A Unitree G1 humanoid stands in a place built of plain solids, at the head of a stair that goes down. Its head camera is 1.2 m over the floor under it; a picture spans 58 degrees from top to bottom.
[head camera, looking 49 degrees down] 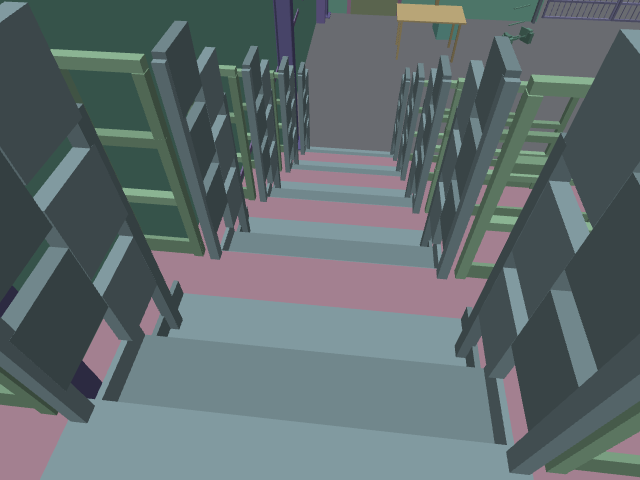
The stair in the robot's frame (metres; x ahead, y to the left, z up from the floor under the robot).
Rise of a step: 0.18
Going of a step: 0.30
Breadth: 1.22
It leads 6 degrees to the right of straight ahead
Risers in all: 3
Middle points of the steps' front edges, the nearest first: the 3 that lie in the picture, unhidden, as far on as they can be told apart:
0.40 0.07 0.00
0.70 0.03 -0.18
0.99 0.00 -0.36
